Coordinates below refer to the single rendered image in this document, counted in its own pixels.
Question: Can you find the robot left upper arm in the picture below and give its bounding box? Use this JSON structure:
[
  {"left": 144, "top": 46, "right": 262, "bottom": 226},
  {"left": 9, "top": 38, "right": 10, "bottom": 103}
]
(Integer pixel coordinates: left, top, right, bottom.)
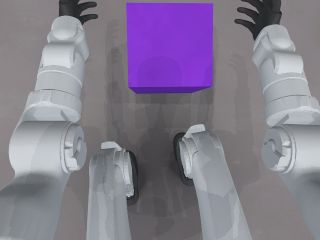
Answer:
[{"left": 0, "top": 120, "right": 87, "bottom": 240}]

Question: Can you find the robot right forearm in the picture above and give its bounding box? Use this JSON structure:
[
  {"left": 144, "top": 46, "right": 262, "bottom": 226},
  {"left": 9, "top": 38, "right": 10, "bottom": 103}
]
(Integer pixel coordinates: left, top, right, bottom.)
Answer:
[{"left": 251, "top": 24, "right": 320, "bottom": 127}]

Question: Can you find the robot left forearm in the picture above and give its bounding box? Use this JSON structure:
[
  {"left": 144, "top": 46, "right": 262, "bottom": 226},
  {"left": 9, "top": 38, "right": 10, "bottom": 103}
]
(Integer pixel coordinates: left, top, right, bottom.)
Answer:
[{"left": 8, "top": 15, "right": 90, "bottom": 168}]

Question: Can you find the robot right upper arm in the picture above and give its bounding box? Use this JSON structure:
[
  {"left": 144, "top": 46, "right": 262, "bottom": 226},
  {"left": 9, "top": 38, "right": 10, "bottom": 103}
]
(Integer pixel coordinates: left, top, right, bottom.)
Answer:
[{"left": 261, "top": 123, "right": 320, "bottom": 240}]

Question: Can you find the robot thigh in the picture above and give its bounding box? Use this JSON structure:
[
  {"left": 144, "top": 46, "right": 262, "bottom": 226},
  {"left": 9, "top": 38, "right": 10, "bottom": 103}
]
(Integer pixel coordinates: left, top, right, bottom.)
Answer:
[
  {"left": 86, "top": 147, "right": 133, "bottom": 240},
  {"left": 179, "top": 131, "right": 252, "bottom": 240}
]

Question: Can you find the robot right hand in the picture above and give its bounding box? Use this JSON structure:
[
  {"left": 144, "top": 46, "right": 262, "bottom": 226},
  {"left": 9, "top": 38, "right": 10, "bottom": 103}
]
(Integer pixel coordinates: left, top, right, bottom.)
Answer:
[{"left": 234, "top": 0, "right": 282, "bottom": 41}]

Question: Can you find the robot left hand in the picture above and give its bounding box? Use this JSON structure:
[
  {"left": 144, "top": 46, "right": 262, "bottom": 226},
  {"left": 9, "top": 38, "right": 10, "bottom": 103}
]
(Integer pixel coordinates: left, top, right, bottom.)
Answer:
[{"left": 59, "top": 0, "right": 98, "bottom": 25}]

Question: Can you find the robot left thigh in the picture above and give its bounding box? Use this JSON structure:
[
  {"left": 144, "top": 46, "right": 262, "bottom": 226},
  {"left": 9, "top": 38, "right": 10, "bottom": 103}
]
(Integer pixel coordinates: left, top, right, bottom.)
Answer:
[{"left": 86, "top": 147, "right": 133, "bottom": 240}]

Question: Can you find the robot right thigh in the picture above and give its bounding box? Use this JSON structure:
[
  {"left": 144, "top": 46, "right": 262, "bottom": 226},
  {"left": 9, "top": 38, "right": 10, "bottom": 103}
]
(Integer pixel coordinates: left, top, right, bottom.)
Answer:
[{"left": 179, "top": 131, "right": 252, "bottom": 240}]

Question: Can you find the carton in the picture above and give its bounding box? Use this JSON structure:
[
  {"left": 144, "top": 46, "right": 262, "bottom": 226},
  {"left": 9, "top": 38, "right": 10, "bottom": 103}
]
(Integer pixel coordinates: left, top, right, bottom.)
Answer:
[{"left": 126, "top": 2, "right": 213, "bottom": 94}]

